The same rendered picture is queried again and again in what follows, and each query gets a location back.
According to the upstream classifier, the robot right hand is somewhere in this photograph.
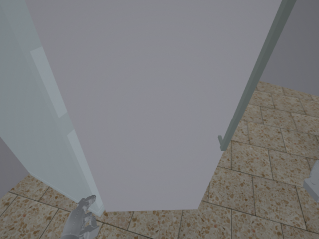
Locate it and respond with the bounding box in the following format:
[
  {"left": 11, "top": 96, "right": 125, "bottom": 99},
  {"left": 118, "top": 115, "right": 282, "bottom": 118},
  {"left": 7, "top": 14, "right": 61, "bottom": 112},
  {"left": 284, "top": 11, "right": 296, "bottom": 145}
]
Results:
[{"left": 303, "top": 146, "right": 319, "bottom": 203}]

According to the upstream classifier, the fridge door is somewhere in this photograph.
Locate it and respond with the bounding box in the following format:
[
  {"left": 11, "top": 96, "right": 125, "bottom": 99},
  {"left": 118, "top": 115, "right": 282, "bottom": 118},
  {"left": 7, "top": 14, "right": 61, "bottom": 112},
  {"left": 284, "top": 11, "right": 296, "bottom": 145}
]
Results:
[{"left": 25, "top": 0, "right": 282, "bottom": 212}]

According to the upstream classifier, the handle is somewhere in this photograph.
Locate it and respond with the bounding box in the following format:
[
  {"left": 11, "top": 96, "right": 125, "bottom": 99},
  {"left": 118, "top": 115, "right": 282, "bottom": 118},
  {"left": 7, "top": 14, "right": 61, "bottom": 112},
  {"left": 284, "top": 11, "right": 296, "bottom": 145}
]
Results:
[{"left": 218, "top": 0, "right": 297, "bottom": 151}]

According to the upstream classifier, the robot left hand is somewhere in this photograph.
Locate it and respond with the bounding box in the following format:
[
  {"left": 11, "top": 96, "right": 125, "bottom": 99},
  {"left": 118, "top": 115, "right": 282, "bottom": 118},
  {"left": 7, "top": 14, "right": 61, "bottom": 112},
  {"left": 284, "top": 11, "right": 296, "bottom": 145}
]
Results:
[{"left": 61, "top": 195, "right": 100, "bottom": 239}]

